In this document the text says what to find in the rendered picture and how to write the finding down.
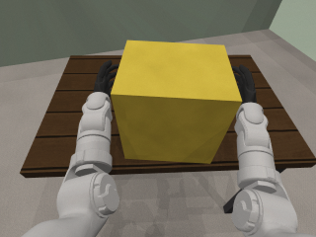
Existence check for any left robot hand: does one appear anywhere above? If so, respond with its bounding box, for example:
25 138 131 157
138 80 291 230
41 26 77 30
93 60 119 97

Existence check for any carton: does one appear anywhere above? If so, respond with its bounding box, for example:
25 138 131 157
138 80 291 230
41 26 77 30
111 39 243 164

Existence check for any right robot hand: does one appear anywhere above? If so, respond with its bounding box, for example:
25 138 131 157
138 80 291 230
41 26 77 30
231 64 257 105

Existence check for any table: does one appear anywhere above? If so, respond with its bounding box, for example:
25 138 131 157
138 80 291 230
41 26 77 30
20 54 316 214

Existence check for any left robot forearm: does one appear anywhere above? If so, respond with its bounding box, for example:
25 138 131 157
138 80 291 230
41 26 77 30
56 92 113 214

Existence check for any robot left upper arm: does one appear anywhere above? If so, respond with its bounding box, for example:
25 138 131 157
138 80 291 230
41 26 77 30
22 172 119 237

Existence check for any right robot forearm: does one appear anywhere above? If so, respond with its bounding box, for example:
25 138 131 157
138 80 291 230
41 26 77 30
234 102 298 231

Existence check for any robot right upper arm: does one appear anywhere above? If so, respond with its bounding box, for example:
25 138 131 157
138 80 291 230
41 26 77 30
231 189 316 237

